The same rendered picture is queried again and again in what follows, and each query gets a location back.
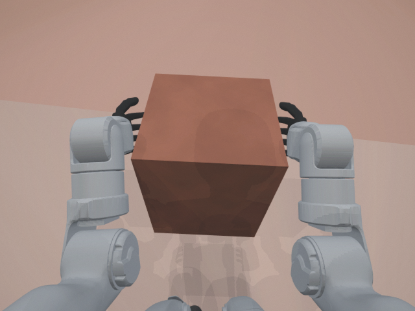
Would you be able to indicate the robot left shin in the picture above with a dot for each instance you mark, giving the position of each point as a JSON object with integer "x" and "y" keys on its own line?
{"x": 175, "y": 297}

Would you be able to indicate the left robot forearm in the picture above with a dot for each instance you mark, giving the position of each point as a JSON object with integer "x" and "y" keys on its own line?
{"x": 97, "y": 157}

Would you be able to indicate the robot right thigh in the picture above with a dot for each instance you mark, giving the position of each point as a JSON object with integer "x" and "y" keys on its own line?
{"x": 241, "y": 303}

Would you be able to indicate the robot left hand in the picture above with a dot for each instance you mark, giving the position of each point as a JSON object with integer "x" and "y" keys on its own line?
{"x": 123, "y": 107}

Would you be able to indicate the right robot forearm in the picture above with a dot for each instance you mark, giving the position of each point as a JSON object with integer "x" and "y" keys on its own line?
{"x": 325, "y": 154}

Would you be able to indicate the robot right hand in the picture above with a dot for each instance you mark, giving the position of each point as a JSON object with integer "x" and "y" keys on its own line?
{"x": 295, "y": 112}

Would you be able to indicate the robot right upper arm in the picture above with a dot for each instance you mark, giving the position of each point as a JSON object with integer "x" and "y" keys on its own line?
{"x": 336, "y": 273}

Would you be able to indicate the carton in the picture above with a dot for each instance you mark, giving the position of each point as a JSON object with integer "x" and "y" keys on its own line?
{"x": 209, "y": 155}

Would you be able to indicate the robot left upper arm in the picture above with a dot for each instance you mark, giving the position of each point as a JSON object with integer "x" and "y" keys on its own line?
{"x": 96, "y": 266}

